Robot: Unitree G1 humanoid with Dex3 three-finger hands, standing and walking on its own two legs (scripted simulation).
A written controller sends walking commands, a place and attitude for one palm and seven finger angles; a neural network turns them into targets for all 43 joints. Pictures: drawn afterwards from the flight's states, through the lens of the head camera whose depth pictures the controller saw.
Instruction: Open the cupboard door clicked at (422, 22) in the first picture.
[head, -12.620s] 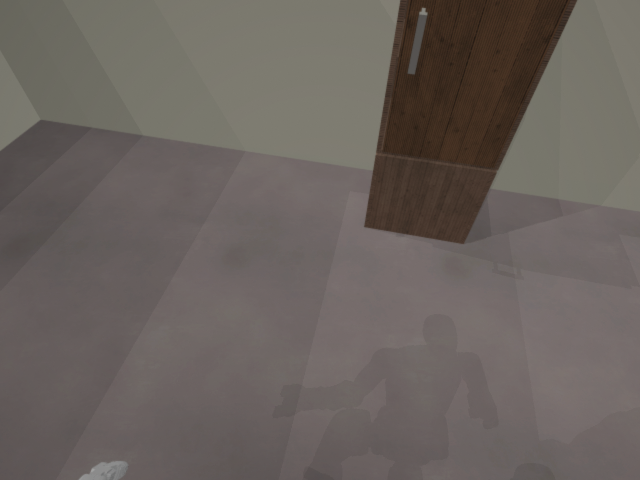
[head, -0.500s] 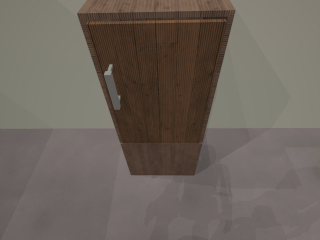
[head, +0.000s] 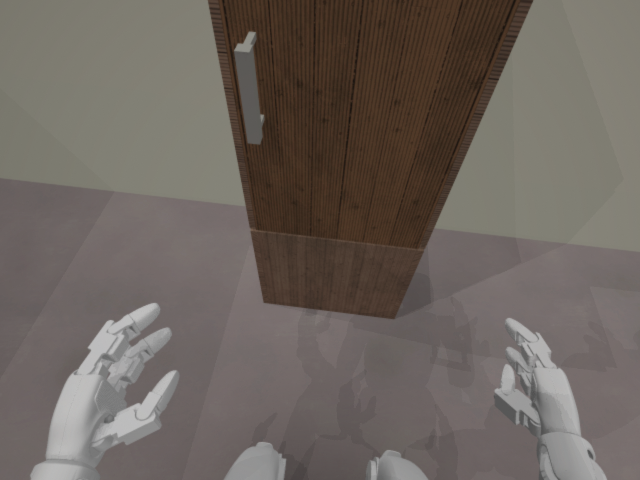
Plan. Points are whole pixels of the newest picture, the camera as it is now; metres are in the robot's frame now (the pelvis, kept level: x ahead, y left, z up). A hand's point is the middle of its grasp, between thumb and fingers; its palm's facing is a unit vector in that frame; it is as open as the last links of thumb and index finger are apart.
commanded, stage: raise the hand with hooked fingers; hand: left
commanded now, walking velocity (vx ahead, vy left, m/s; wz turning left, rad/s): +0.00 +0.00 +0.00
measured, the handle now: (253, 90) +0.62 +0.18 +0.13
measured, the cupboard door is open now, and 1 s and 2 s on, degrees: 0 0 0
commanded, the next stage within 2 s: move the hooked fingers beside the handle in 1.62 s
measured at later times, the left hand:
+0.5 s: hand (117, 325) +0.25 +0.25 +0.08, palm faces -0.01 -1.00 -0.07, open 12.0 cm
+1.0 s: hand (75, 254) +0.30 +0.29 +0.13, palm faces +0.02 -1.00 -0.05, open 13.9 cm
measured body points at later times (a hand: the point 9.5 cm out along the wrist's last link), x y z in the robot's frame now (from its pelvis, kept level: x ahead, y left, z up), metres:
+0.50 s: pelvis +0.00 +0.03 +0.03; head +0.06 +0.04 +0.47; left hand +0.24 +0.30 +0.09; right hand +0.14 -0.23 -0.05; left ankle +0.01 +0.13 -0.66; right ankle +0.03 -0.10 -0.65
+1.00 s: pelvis +0.02 +0.03 +0.05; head +0.05 +0.03 +0.50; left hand +0.29 +0.34 +0.14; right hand +0.19 -0.20 -0.03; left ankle +0.01 +0.13 -0.65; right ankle +0.03 -0.10 -0.65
